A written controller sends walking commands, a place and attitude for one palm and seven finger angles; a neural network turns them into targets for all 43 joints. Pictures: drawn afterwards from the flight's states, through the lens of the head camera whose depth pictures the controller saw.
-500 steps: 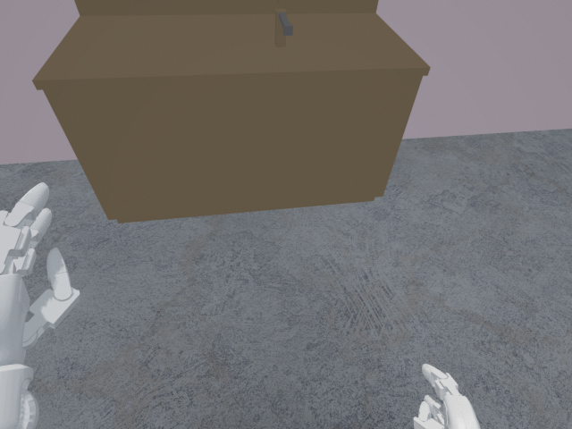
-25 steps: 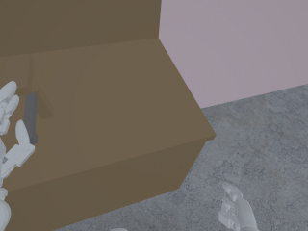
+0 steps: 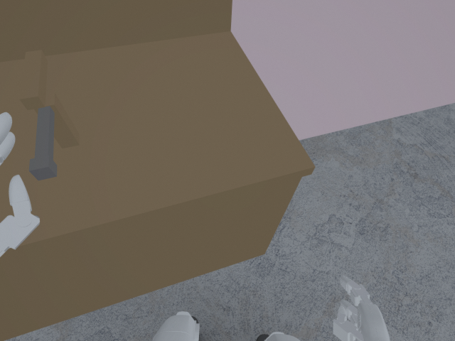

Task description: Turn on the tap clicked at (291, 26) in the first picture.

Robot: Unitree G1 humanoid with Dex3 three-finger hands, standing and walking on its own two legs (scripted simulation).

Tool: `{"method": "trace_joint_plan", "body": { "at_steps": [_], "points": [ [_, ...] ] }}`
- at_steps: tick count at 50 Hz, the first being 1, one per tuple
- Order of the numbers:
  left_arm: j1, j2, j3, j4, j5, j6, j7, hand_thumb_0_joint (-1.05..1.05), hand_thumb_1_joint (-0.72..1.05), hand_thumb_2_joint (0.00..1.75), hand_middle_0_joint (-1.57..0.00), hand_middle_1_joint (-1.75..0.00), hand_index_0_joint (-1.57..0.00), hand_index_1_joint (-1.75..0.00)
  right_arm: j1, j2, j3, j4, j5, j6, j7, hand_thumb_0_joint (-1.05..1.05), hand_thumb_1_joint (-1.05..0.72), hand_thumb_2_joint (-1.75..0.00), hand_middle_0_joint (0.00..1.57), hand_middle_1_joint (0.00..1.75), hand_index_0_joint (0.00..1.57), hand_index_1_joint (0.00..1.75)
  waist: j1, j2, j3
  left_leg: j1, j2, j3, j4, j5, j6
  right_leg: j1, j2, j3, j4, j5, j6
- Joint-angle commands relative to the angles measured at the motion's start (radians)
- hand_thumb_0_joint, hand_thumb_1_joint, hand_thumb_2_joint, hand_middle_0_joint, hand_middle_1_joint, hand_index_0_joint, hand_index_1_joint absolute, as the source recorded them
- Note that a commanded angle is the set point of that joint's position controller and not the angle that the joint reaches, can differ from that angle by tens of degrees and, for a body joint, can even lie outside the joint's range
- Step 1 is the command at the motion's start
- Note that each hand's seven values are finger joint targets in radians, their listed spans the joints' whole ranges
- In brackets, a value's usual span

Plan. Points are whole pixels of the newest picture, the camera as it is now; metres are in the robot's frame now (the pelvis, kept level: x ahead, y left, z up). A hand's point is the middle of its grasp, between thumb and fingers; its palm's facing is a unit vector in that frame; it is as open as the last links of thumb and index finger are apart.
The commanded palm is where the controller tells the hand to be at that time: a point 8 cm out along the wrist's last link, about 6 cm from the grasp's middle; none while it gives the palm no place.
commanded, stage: come to a stop and stand still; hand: left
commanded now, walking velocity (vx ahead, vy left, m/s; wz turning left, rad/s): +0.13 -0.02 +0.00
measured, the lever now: (43, 168) +0.34 +0.34 +0.09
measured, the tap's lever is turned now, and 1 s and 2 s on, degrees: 0 0 0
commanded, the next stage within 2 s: look again from close up in 1.56 s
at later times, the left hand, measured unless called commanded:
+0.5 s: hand (7, 226) +0.21 +0.28 +0.17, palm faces +0.46 -0.82 -0.32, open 7.4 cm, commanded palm +0.15 +0.30 +0.19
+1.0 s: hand (1, 194) +0.24 +0.29 +0.19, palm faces +0.46 -0.83 -0.31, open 7.4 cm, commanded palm +0.19 +0.31 +0.19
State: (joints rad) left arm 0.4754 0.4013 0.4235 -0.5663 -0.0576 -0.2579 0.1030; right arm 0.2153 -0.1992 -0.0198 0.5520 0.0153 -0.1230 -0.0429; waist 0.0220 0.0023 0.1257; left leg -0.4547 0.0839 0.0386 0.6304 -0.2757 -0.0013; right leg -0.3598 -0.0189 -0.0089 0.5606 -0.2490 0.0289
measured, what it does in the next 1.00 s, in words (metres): stands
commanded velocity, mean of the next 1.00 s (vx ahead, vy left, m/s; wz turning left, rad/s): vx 0.01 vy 0.00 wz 0.00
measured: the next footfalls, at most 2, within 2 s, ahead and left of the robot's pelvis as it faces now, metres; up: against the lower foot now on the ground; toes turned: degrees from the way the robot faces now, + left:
none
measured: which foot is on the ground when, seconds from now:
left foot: down 0.00-1.00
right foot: down 0.00-1.00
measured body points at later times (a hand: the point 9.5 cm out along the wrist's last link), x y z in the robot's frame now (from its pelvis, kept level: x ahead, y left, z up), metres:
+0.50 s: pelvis +0.00 +0.02 -0.01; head +0.01 +0.04 +0.44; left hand +0.18 +0.32 +0.18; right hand +0.18 -0.21 -0.08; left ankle +0.10 +0.12 -0.73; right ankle +0.05 -0.14 -0.72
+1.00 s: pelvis +0.03 +0.03 +0.01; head +0.03 +0.05 +0.46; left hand +0.21 +0.33 +0.20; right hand +0.20 -0.18 -0.06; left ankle +0.10 +0.12 -0.73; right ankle +0.05 -0.13 -0.73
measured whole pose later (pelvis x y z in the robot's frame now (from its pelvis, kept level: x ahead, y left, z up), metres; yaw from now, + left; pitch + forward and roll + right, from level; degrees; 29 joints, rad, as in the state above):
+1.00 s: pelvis +0.03 +0.03 +0.01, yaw +1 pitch -3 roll -2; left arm 0.34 0.34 0.37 -0.42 -0.02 -0.27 0.09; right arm 0.26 -0.17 0.03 0.60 0.02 -0.19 -0.01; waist 0.04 -0.03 0.03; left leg -0.31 0.00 0.00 0.53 -0.18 0.03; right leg -0.19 -0.01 0.06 0.48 -0.25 0.04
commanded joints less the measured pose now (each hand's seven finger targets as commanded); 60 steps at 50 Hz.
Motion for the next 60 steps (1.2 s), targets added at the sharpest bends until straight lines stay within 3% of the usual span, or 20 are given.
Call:
{"method": "trace_joint_plan", "body": {
  "at_steps": [1,6,9,13,16,19,21,23,25,26,27,28,29,30,33,36,40,46,54,60],
  "points": [
    [-0.076,0.148,0.089,-0.196,0.004,-0.008,0.039,0.0,0.9,0.9,-0.2,-0.3,-0.2,-0.3,-0.062,-0.117,-0.035,-0.13,0.002,-0.061,-0.008,0.0,-0.9,-0.9,0.2,0.3,0.2,0.3,-0.021,-0.004,-0.229,0.197,-0.034,-0.054,-0.12,-0.228,0.018,0.001,-0.049,0.084,-0.191,-0.286,-0.06],
    [-0.106,0.13,0.069,-0.18,0.021,0.013,0.043,0.0,0.9,0.9,-0.2,-0.3,-0.2,-0.3,-0.081,-0.128,-0.036,-0.113,0.011,-0.073,-0.001,0.0,-0.9,-0.9,0.2,0.3,0.2,0.3,-0.02,0.167,-0.167,0.066,0.05,-0.21,-0.352,-0.41,0.052,0.153,0.057,-0.026,-0.034,-0.196,-0.027],
    [-0.075,0.127,0.078,-0.136,0.028,0.012,0.028,0.0,0.9,0.9,-0.2,-0.3,-0.2,-0.3,-0.076,-0.123,-0.045,-0.112,0.012,-0.067,0.016,0.0,-0.9,-0.9,0.2,0.3,0.2,0.3,-0.009,0.223,-0.154,-0.049,0.054,-0.168,-0.352,-0.46,0.06,0.249,0.079,-0.052,0.027,-0.153,-0.035],
    [-0.067,0.135,0.082,-0.143,0.027,0.005,0.018,0.0,0.9,0.9,-0.2,-0.3,-0.2,-0.3,-0.06,-0.111,-0.038,-0.102,0.009,-0.061,0.026,0.0,-0.9,-0.9,0.2,0.3,0.2,0.3,-0.012,0.083,-0.134,-0.007,-0.014,-0.089,-0.202,-0.413,0.038,0.185,0.042,-0.002,-0.13,-0.18,-0.058],
    [-0.111,0.13,0.065,-0.14,0.022,0.008,0.014,0.0,0.9,0.9,-0.2,-0.3,-0.2,-0.3,-0.055,-0.101,-0.031,-0.073,0.003,-0.058,0.025,0.0,-0.9,-0.9,0.2,0.3,0.2,0.3,-0.033,-0.08,-0.085,0.19,-0.109,-0.021,0.084,-0.204,0.011,-0.115,-0.09,0.218,-0.31,-0.361,-0.137],
    [-0.193,0.114,0.033,-0.111,0.015,0.019,0.021,0.0,0.9,0.9,-0.2,-0.3,-0.2,-0.3,-0.059,-0.109,-0.024,-0.046,0.002,-0.062,0.018,0.0,-0.9,-0.9,0.2,0.3,0.2,0.3,-0.048,-0.107,-0.088,0.308,-0.107,-0.05,0.077,-0.136,0.009,-0.22,-0.111,0.189,-0.265,-0.4,-0.145],
    [-0.255,0.115,0.027,-0.139,0.018,0.013,0.022,0.0,0.9,0.9,-0.2,-0.3,-0.2,-0.3,-0.085,-0.124,-0.026,-0.054,0.002,-0.061,0.012,0.0,-0.9,-0.9,0.2,0.3,0.2,0.3,-0.048,0.028,-0.093,0.274,-0.058,-0.163,-0.128,-0.231,0.031,-0.147,-0.03,0.109,-0.107,-0.354,-0.09],
    [-0.271,0.116,0.04,-0.18,0.027,0.004,0.024,0.0,0.9,0.9,-0.2,-0.3,-0.2,-0.3,-0.11,-0.133,-0.029,-0.079,0.01,-0.075,0.011,0.0,-0.9,-0.9,0.2,0.3,0.2,0.3,-0.034,0.306,-0.099,0.084,0.103,-0.415,-0.452,-0.581,0.094,0.031,0.1,0.008,0.199,-0.254,-0.024],
    [-0.256,0.157,0.079,-0.209,0.034,-0.007,0.021,0.0,0.9,0.9,-0.2,-0.3,-0.2,-0.3,-0.114,-0.11,-0.038,-0.09,0.007,-0.085,0.018,0.0,-0.9,-0.9,0.2,0.3,0.2,0.3,-0.024,0.285,-0.107,0.019,0.135,-0.409,-0.474,-0.544,0.119,0.074,0.091,0.02,0.331,-0.194,-0.024],
    [-1.068,0.857,0.588,-0.342,0.154,-0.182,0.019,0.0,0.9,0.9,-0.2,-0.3,-0.2,-0.3,0.101,-0.131,-0.059,-0.033,-0.053,-0.154,0.017,0.0,-0.9,-0.9,0.2,0.3,0.2,0.3,0.065,0.012,-0.206,0.051,0.073,-0.093,-0.14,0.153,0.135,0.116,-0.06,0.127,0.003,-0.072,-0.054],
    [-0.538,0.34,0.208,0.136,0.052,-0.115,-0.03,0.0,0.9,0.9,-0.2,-0.3,-0.2,-0.3,-0.076,-0.012,0.018,-0.067,-0.004,-0.161,0.035,0.0,-0.9,-0.9,0.2,0.3,0.2,0.3,0.024,-0.148,-0.286,0.219,-0.097,-0.097,0.045,0.172,0.036,0.013,-0.062,0.336,-0.139,0.099,-0.126],
    [-0.379,0.217,0.104,0.19,0.043,-0.092,-0.062,0.0,0.9,0.9,-0.2,-0.3,-0.2,-0.3,-0.04,-0.075,0.005,-0.081,-0.002,-0.164,0.032,0.0,-0.9,-0.9,0.2,0.3,0.2,0.3,0.032,-0.052,-0.259,0.238,-0.081,-0.033,0.032,0.111,0.015,0.088,-0.11,0.364,-0.197,0.328,-0.089],
    [-0.369,0.215,0.063,0.06,0.008,-0.094,-0.057,0.0,0.9,0.9,-0.2,-0.3,-0.2,-0.3,-0.025,-0.102,-0.005,-0.076,-0.007,-0.163,0.046,0.0,-0.9,-0.9,0.2,0.3,0.2,0.3,0.015,0.109,-0.279,0.242,-0.076,-0.038,-0.093,0.049,0.014,0.136,-0.093,0.274,-0.164,0.242,-0.093],
    [-0.295,0.052,-0.033,0.029,-0.01,-0.081,-0.055,0.0,0.9,0.9,-0.2,-0.3,-0.2,-0.3,-0.032,-0.094,-0.028,-0.093,0.028,-0.164,0.065,0.0,-0.9,-0.9,0.2,0.3,0.2,0.3,-0.001,0.08,-0.286,0.299,-0.08,-0.048,-0.116,0.082,0.018,0.131,-0.056,0.264,-0.127,0.153,-0.092],
    [-0.116,0.124,0.025,0.001,-0.006,-0.067,-0.045,0.0,0.9,0.9,-0.2,-0.3,-0.2,-0.3,-0.063,-0.113,-0.022,-0.12,0.023,-0.13,0.066,0.0,-0.9,-0.9,0.2,0.3,0.2,0.3,0.015,-0.003,-0.218,0.246,-0.026,-0.107,-0.232,-0.028,0.019,0.074,-0.002,0.152,-0.148,-0.071,-0.053],
    [-0.124,0.165,0.09,0.005,0.005,-0.071,-0.026,0.0,0.9,0.9,-0.2,-0.3,-0.2,-0.3,-0.079,-0.119,-0.01,-0.135,0.023,-0.104,0.039,0.0,-0.9,-0.9,0.2,0.3,0.2,0.3,0.009,0.099,-0.168,0.052,0.042,-0.183,-0.4,-0.305,0.053,0.182,0.034,0.064,-0.062,-0.11,-0.026],
    [-0.249,0.206,0.117,-0.069,0.013,-0.088,-0.015,0.0,0.9,0.9,-0.2,-0.3,-0.2,-0.3,-0.086,-0.101,0.005,-0.146,0.02,-0.103,0.017,0.0,-0.9,-0.9,0.2,0.3,0.2,0.3,0.006,0.112,-0.182,0.063,0.048,-0.16,-0.404,-0.333,0.058,0.212,0.04,0.024,-0.056,-0.077,-0.019],
    [-0.281,0.1,0.011,-0.105,0.037,-0.08,-0.004,0.0,0.9,0.9,-0.2,-0.3,-0.2,-0.3,-0.082,-0.111,0.0,-0.128,0.01,-0.128,0.018,0.0,-0.9,-0.9,0.2,0.3,0.2,0.3,-0.006,0.192,-0.188,0.068,0.028,-0.156,-0.383,-0.375,0.05,0.23,0.042,0.018,-0.089,-0.053,-0.028],
    [-0.226,0.093,0.007,0.0,0.034,-0.049,-0.002,0.0,0.9,0.9,-0.2,-0.3,-0.2,-0.3,-0.089,-0.102,-0.004,-0.101,0.001,-0.103,0.018,0.0,-0.9,-0.9,0.2,0.3,0.2,0.3,-0.005,0.025,-0.157,0.207,-0.053,-0.074,-0.249,-0.104,0.011,0.107,0.013,0.095,-0.259,-0.019,-0.047],
    [-0.193,0.14,0.054,-0.075,0.019,-0.031,-0.004,0.0,0.9,0.9,-0.2,-0.3,-0.2,-0.3,-0.124,-0.094,0.0,-0.114,0.005,-0.078,0.013,0.0,-0.9,-0.9,0.2,0.3,0.2,0.3,0.003,0.042,-0.245,0.306,-0.053,-0.044,-0.221,0.182,0.013,0.173,0.013,0.053,-0.215,0.197,-0.037]
  ]
}}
